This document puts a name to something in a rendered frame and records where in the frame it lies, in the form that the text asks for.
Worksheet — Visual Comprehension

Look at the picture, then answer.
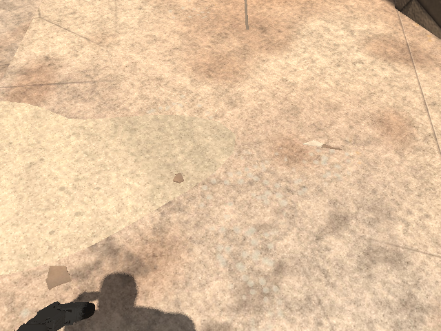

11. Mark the robot left hand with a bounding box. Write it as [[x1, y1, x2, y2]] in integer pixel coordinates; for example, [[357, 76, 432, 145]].
[[14, 301, 95, 331]]

